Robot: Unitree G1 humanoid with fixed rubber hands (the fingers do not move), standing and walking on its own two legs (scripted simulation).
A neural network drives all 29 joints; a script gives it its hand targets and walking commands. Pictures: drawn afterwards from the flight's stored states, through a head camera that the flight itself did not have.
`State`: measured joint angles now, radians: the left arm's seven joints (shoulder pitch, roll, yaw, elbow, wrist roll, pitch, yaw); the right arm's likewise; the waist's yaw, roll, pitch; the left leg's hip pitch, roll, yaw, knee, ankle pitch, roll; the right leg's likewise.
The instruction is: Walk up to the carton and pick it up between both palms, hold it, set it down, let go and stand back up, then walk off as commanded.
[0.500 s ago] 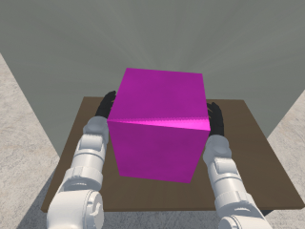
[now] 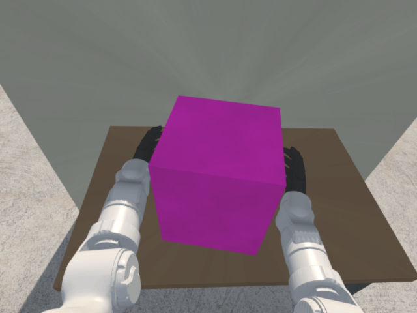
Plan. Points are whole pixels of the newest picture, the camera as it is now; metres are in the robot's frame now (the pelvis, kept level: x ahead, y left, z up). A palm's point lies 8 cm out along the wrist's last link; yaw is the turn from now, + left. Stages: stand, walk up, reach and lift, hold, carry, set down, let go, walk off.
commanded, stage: set down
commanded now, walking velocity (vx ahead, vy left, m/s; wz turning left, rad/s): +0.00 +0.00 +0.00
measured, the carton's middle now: (218, 177) +0.40 -0.04 +0.04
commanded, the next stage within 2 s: none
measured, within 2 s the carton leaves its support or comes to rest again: rests again in 0.98 s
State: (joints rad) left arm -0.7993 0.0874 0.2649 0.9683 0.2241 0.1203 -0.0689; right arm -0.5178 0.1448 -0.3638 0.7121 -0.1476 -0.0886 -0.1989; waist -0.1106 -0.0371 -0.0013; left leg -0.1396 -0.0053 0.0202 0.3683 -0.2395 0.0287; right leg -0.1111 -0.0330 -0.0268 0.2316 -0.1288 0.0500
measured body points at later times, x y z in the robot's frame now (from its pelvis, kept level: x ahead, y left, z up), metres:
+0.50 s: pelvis -0.01 -0.01 +0.00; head +0.02 +0.02 +0.45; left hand +0.43 +0.11 +0.06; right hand +0.34 -0.18 +0.05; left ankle -0.03 +0.09 -0.75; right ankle -0.01 -0.15 -0.75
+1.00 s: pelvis -0.02 -0.01 -0.01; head +0.03 +0.02 +0.44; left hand +0.43 +0.12 +0.04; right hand +0.34 -0.18 +0.02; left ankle -0.03 +0.09 -0.75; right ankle -0.01 -0.15 -0.75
